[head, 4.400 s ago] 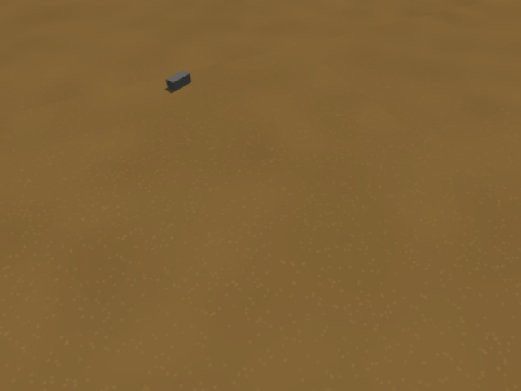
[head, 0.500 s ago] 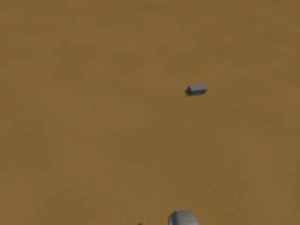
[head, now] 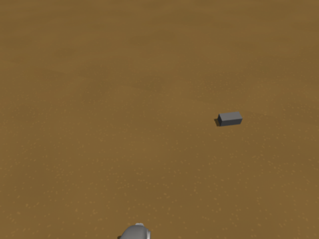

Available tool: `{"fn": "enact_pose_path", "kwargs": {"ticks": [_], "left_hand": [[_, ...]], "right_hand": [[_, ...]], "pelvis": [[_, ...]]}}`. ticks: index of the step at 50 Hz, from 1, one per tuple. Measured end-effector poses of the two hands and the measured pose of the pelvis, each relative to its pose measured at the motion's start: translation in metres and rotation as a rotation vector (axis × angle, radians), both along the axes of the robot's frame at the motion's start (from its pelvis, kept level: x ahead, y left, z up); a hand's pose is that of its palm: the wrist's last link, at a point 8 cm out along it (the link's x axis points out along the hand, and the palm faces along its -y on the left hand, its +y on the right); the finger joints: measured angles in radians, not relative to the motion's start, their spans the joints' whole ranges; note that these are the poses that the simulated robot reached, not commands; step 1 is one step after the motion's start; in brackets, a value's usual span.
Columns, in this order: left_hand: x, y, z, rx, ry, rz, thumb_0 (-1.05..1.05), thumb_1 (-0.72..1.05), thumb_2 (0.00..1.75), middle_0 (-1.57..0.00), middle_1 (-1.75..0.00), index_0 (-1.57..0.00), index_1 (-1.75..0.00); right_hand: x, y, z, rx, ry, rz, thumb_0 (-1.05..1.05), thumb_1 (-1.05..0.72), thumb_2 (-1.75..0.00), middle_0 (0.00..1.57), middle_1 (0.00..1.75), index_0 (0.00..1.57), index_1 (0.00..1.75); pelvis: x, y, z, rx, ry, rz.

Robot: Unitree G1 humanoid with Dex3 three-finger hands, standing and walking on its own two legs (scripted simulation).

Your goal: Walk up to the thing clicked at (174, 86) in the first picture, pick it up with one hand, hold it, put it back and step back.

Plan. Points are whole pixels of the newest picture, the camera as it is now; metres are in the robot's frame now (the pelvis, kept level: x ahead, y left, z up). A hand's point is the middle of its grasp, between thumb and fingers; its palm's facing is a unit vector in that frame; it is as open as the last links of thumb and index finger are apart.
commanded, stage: walk up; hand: left
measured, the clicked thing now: (229, 118) +1.13 -0.47 -0.74
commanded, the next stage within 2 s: none
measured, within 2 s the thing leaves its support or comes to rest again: neither
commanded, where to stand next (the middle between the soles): +0.80 -0.71 m, yaw +9 degrees
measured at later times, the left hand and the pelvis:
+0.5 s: hand (132, 189) +0.30 +0.13 -0.15, palm faces -0.02 -0.95 -0.31, open 7.4 cm; pelvis +0.19 -0.15 -0.02, yaw +1 degrees
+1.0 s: hand (183, 177) +0.36 -0.04 -0.18, palm faces +0.07 -0.95 -0.31, open 7.4 cm; pelvis +0.35 -0.31 -0.02, yaw +5 degrees
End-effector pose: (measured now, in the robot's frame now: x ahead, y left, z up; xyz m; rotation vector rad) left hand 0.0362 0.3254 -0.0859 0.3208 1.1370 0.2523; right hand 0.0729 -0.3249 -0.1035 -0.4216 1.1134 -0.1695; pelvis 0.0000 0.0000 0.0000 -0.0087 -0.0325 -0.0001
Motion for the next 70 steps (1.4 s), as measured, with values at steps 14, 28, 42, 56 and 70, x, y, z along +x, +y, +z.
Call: {"fn": "enact_pose_path", "kwargs": {"ticks": [14, 28, 42, 56, 70], "left_hand": [[0.087, -0.090, -0.061, -0.123, 0.137, 0.002, 0.01, 0.90, 0.90, -0.20, -0.30, -0.20, -0.30], [0.282, -0.175, -0.030, -0.027, -0.077, -0.097, 0.01, 0.90, 0.90, -0.20, -0.30, -0.20, -0.30], [0.280, -0.283, -0.013, -0.006, 0.025, 0.033, 0.01, 0.90, 0.89, -0.20, -0.30, -0.20, -0.30], [0.367, -0.357, -0.061, -0.119, 0.060, -0.015, 0.01, 0.90, 0.89, -0.20, -0.30, -0.20, -0.30], [0.463, -0.441, -0.040, -0.004, 0.004, -0.020, 0.01, 0.90, 0.90, -0.20, -0.30, -0.20, -0.30]], "right_hand": [[0.130, -0.059, 0.011, -0.105, -0.085, -0.008, 0.00, -0.90, -0.90, 0.21, 0.30, 0.21, 0.30], [0.168, -0.216, 0.007, -0.138, 0.018, -0.057, 0.01, -0.90, -0.90, 0.21, 0.30, 0.21, 0.30], [0.297, -0.282, -0.006, -0.041, 0.044, 0.038, 0.01, -0.90, -0.90, 0.20, 0.30, 0.20, 0.30], [0.365, -0.346, 0.022, -0.157, -0.042, -0.017, 0.00, -0.90, -0.90, 0.21, 0.30, 0.21, 0.30], [0.411, -0.505, 0.001, -0.192, 0.032, -0.027, 0.01, -0.89, -0.90, 0.21, 0.30, 0.21, 0.30]], "pelvis": [[0.115, -0.059, -0.021, 0.022, -0.019, 0.028], [0.211, -0.188, -0.028, 0.056, -0.001, 0.018], [0.293, -0.283, -0.008, 0.009, 0.010, 0.046], [0.374, -0.337, -0.020, 0.026, -0.029, 0.074], [0.439, -0.463, -0.037, 0.027, -0.008, 0.046]]}}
